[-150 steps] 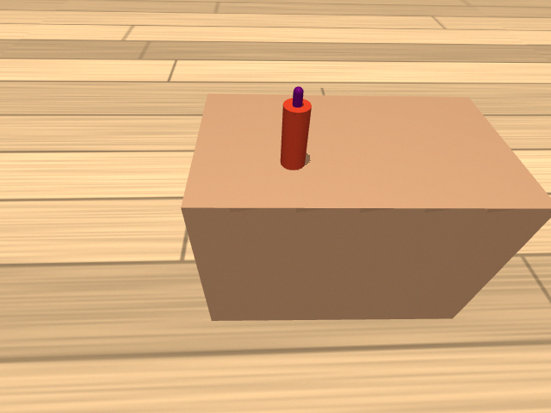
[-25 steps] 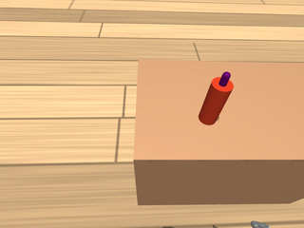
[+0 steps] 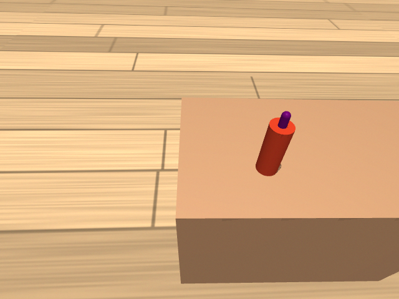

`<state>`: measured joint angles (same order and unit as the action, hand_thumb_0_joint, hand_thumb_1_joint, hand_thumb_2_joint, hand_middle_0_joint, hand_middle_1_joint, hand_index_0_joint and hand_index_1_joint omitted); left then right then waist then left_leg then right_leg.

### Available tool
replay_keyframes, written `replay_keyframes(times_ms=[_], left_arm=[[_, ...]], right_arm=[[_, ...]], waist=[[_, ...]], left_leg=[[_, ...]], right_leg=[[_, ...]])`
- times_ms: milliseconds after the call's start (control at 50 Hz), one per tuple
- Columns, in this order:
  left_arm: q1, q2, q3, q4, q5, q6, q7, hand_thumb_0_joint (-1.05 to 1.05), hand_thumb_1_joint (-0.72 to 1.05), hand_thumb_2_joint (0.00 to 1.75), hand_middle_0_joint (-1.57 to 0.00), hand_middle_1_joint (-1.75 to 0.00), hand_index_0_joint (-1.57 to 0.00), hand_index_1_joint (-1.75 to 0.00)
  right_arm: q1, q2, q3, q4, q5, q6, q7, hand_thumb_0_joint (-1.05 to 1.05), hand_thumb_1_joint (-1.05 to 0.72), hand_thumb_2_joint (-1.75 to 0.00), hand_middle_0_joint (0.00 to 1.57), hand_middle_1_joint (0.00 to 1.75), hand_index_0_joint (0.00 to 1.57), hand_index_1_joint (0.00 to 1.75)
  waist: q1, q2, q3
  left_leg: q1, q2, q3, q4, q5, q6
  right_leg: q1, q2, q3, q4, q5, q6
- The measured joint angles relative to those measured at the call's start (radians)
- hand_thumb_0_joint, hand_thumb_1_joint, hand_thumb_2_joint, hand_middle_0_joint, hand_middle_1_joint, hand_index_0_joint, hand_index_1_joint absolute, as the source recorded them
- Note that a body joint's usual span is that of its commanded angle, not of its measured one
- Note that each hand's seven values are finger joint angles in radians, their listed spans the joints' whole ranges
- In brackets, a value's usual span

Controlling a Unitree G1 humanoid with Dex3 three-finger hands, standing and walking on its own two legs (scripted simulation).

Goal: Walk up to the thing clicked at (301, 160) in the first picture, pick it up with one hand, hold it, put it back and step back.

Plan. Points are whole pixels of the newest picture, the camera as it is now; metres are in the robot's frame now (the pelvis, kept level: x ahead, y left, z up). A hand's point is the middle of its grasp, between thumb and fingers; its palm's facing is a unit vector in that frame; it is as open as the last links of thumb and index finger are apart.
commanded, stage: walk up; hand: right
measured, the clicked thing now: (275, 143) +0.54 -0.22 -0.02
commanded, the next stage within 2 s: stand in 0.40 s
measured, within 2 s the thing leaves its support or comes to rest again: neither
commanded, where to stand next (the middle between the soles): +0.06 -0.01 m, yaw +0 degrees
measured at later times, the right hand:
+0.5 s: hand out of the picture +0.10 -0.25 -0.15, palm faces -0.03 +0.94 -0.34, open 7.4 cm
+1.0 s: hand out of the picture +0.10 -0.26 -0.16, palm faces -0.01 +0.94 -0.33, open 7.4 cm
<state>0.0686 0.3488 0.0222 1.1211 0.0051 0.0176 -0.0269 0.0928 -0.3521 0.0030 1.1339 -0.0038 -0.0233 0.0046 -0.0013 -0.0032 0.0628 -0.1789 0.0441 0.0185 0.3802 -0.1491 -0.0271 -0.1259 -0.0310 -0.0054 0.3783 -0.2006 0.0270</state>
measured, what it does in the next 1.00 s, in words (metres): stands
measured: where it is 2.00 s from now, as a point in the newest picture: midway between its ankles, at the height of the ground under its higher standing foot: outside the picture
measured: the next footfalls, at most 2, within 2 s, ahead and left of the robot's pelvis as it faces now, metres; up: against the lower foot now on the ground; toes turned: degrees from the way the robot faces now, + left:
none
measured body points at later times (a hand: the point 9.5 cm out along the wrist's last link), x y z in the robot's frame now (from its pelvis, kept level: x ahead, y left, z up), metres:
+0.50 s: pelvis +0.01 +0.00 +0.00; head +0.02 +0.00 +0.45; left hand +0.07 +0.30 -0.13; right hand +0.10 -0.30 -0.13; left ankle +0.04 +0.14 -0.74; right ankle +0.01 -0.14 -0.74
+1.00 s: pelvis +0.02 +0.00 +0.00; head +0.03 +0.00 +0.45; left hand +0.11 +0.30 -0.13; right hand +0.10 -0.30 -0.13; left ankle +0.04 +0.14 -0.74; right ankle +0.01 -0.14 -0.74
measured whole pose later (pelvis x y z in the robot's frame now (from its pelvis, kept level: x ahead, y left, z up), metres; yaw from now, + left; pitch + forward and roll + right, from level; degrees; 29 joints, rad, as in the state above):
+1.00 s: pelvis +0.02 +0.00 +0.00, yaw +0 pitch -2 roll +0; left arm 0.10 0.36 0.00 1.12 0.01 -0.01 -0.01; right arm 0.10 -0.35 -0.01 1.15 -0.01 -0.01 0.01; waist -0.01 0.00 0.05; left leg -0.14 0.04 0.02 0.33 -0.15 -0.03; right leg -0.09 -0.04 -0.01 0.34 -0.21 0.03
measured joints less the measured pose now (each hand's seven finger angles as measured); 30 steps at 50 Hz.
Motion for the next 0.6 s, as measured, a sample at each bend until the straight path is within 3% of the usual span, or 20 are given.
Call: replay_keyframes(times_ms=[400,600], left_arm=[[0.039,-0.003,0.009,0.035,0.005,0.000,0.004,0.01,0.90,0.90,-0.20,-0.30,-0.20,-0.30],[0.039,0.000,-0.010,0.019,0.010,-0.023,0.013,0.01,0.90,0.90,-0.20,-0.30,-0.20,-0.30]], right_arm=[[-0.010,0.007,-0.007,0.012,0.000,0.002,-0.003,0.01,-0.90,-0.90,0.20,0.30,0.21,0.30],[-0.013,0.005,-0.008,0.003,-0.004,0.010,0.004,0.01,-0.90,-0.90,0.20,0.30,0.21,0.30]], waist=[[0.007,0.003,-0.008],[0.005,0.008,-0.008]], left_leg=[[0.002,-0.004,-0.007,-0.029,0.010,0.001],[0.019,-0.008,-0.004,-0.039,0.004,0.001]], right_leg=[[0.009,-0.003,-0.008,-0.035,0.010,0.002],[0.020,-0.008,-0.007,-0.035,-0.001,0.004]])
